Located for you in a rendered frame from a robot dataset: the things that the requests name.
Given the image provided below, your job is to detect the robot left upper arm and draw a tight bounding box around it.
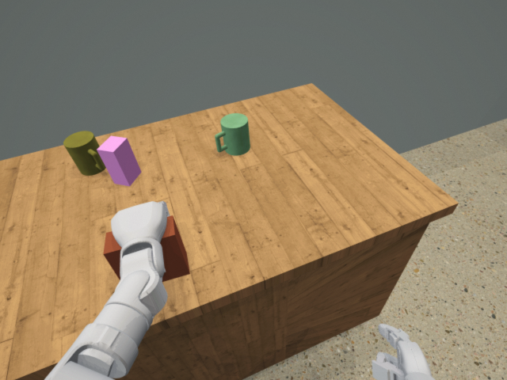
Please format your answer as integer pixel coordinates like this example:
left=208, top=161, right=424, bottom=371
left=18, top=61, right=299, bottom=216
left=52, top=361, right=115, bottom=380

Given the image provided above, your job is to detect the sponge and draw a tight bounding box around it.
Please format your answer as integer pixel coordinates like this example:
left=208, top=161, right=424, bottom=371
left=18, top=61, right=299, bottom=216
left=103, top=215, right=190, bottom=282

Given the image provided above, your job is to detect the table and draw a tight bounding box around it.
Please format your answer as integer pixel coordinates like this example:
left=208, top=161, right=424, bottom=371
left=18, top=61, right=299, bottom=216
left=0, top=83, right=459, bottom=380

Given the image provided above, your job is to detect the left robot hand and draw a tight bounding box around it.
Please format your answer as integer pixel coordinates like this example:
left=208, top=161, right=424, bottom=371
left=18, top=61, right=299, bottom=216
left=111, top=201, right=170, bottom=273

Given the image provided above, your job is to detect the right robot hand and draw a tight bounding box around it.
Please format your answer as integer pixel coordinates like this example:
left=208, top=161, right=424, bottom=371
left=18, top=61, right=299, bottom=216
left=372, top=324, right=432, bottom=380

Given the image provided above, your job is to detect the robot left forearm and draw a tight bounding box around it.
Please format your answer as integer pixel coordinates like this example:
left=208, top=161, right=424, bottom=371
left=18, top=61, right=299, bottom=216
left=44, top=237, right=168, bottom=380

